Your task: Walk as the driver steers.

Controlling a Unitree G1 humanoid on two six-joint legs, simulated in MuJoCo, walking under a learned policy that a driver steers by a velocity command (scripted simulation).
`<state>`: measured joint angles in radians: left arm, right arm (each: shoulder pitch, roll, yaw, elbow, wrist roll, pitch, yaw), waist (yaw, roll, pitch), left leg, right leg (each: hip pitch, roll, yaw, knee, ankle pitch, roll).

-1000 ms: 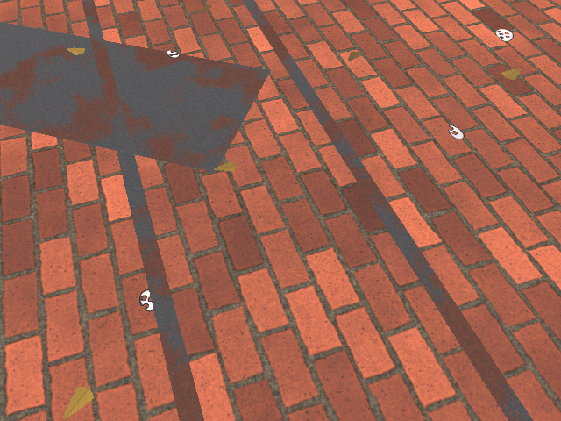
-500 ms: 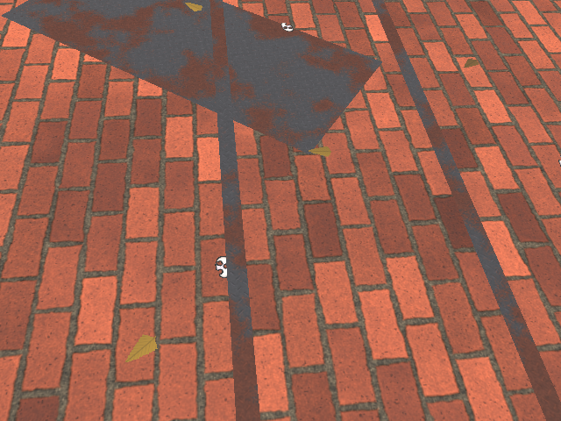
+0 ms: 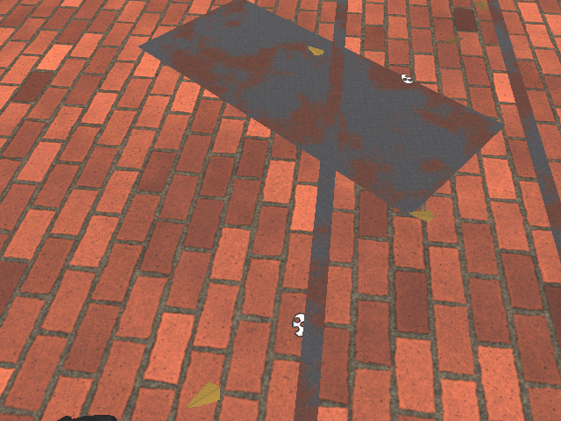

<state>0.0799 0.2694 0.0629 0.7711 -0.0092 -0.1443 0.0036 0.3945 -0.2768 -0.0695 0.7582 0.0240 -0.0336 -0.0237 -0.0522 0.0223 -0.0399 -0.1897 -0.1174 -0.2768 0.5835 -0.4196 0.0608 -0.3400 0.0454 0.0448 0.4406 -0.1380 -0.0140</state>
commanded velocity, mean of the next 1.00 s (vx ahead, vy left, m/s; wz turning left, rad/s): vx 0.48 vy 0.00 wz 0.12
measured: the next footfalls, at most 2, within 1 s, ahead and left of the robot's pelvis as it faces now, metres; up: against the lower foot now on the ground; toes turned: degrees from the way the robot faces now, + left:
left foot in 0.46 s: +0.37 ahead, +0.16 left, +0.00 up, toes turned +6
right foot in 0.98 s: +0.68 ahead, -0.06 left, +0.00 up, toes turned +3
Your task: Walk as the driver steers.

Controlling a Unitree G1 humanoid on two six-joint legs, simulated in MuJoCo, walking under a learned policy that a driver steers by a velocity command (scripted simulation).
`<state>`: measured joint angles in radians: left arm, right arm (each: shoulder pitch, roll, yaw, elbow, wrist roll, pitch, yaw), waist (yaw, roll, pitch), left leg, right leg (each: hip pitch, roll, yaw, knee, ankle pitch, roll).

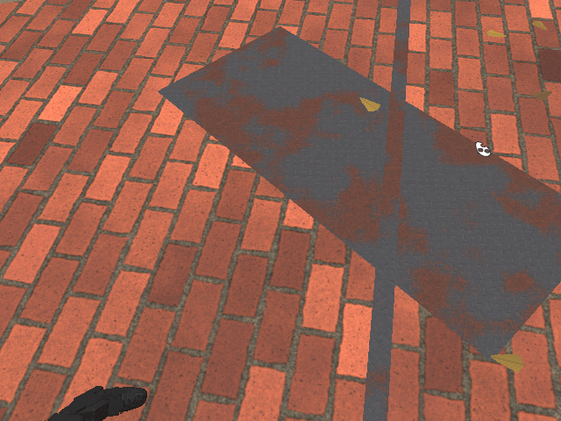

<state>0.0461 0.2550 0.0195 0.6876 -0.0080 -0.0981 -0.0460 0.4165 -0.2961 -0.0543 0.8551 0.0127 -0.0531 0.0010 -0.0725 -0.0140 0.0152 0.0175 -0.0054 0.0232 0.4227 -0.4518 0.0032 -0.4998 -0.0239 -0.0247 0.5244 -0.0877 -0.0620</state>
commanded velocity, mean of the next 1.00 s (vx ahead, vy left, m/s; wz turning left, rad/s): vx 0.50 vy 0.00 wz -0.24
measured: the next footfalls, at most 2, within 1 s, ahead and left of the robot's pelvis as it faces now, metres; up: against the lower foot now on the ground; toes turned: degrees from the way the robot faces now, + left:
left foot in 0.54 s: +0.46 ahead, +0.13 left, +0.00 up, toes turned -2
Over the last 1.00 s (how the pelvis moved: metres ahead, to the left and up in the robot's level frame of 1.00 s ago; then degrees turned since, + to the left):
0.51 0.03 -0.01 5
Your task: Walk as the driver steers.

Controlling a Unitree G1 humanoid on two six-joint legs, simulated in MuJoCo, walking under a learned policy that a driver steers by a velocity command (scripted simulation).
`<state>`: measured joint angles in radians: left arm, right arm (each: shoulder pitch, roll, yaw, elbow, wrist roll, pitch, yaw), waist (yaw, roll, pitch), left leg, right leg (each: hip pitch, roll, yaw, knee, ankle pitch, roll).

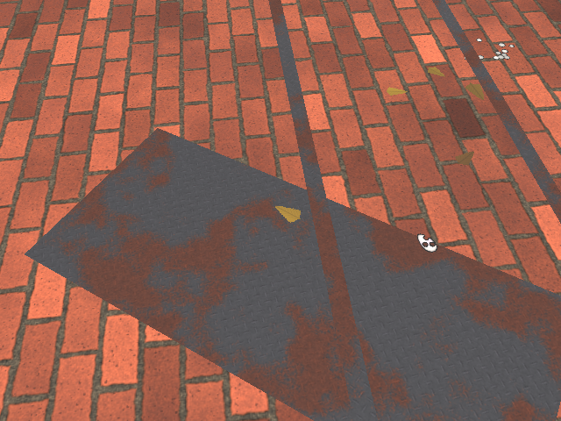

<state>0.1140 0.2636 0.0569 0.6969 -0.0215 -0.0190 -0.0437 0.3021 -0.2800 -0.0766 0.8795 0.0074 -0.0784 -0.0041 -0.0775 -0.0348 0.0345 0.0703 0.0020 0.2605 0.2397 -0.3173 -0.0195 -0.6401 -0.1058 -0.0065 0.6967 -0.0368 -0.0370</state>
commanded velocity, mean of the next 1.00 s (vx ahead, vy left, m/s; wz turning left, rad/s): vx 0.50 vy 0.00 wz -0.35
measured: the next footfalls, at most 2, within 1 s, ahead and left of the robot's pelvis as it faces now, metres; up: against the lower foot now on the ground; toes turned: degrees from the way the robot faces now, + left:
right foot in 0.08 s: +0.21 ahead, -0.12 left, +0.00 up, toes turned -7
left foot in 0.60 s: +0.54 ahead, +0.01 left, +0.00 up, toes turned -19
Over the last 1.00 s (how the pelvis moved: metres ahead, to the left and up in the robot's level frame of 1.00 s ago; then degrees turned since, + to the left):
0.51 -0.01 0.01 -17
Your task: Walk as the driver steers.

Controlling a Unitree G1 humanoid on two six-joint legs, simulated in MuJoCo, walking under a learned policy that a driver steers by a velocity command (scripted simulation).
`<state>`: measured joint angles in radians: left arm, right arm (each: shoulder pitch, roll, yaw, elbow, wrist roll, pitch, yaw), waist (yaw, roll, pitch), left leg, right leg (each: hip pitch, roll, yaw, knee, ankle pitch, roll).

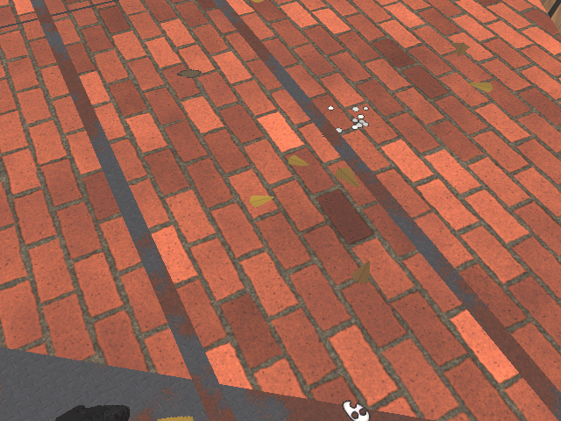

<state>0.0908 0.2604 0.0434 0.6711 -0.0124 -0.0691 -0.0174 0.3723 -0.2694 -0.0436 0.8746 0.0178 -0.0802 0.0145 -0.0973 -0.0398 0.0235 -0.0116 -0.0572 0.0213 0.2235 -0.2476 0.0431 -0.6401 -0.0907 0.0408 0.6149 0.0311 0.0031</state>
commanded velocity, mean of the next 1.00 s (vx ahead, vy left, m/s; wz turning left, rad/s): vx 0.50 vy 0.00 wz -0.01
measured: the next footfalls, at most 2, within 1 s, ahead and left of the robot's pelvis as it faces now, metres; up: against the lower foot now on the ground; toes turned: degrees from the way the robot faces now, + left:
right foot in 0.12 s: +0.25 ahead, -0.14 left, +0.00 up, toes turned -1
left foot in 0.66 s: +0.55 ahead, +0.10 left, +0.00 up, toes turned +2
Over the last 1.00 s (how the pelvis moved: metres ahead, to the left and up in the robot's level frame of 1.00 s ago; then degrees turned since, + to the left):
0.55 -0.10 0.01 -20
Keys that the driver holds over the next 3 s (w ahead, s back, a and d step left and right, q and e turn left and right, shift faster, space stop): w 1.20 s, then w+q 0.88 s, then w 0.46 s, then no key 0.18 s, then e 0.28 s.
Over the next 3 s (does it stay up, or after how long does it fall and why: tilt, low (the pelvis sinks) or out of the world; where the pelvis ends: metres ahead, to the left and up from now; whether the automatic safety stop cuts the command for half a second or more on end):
stays up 1.51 0.27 -0.01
